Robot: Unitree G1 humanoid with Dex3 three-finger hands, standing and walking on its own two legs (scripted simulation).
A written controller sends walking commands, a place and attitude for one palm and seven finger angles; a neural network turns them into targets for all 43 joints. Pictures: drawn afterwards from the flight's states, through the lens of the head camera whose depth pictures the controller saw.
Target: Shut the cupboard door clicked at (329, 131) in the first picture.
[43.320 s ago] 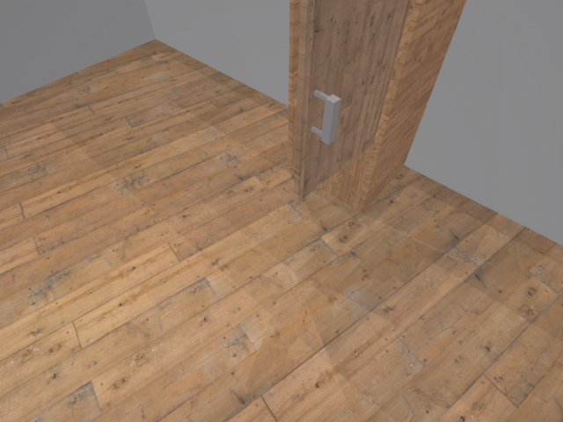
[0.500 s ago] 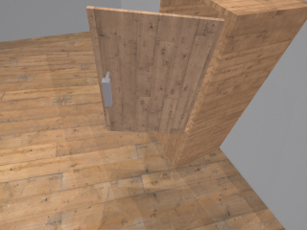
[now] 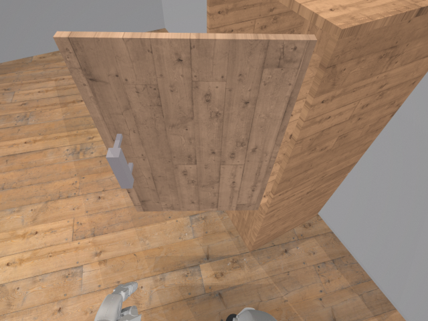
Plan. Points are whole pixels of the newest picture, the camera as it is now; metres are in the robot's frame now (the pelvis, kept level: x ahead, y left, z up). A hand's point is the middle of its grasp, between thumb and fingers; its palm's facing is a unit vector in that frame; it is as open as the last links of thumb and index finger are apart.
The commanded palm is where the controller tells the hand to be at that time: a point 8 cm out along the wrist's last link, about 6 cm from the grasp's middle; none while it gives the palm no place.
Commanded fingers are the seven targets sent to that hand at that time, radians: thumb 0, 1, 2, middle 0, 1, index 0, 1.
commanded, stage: come to a stop and stand still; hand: left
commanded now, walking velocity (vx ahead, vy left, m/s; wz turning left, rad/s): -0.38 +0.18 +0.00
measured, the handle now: (123, 161) +0.45 +0.21 -0.01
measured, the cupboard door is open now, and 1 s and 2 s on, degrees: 64 64 64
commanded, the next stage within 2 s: look again from close up in 1.00 s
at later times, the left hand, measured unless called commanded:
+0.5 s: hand out of the picture +0.01 +0.24 -0.16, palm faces +0.08 -0.96 -0.25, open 7.3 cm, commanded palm none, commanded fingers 0.00 0.90 0.90 -0.20 -0.30 -0.20 -0.30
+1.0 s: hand out of the picture -0.03 +0.26 -0.15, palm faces +0.02 -0.98 -0.22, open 7.3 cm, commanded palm none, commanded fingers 0.00 0.90 0.90 -0.20 -0.30 -0.20 -0.30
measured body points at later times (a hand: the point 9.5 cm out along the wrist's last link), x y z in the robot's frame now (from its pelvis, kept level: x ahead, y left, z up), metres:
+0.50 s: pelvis +0.00 +0.04 +0.01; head -0.01 +0.04 +0.46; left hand +0.01 +0.29 -0.14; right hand +0.12 -0.20 -0.12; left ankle +0.00 +0.13 -0.72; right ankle +0.08 -0.08 -0.72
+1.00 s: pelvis -0.03 +0.09 +0.01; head -0.04 +0.06 +0.46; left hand -0.03 +0.31 -0.13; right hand -0.02 -0.15 -0.15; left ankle +0.00 +0.13 -0.72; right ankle +0.06 -0.06 -0.71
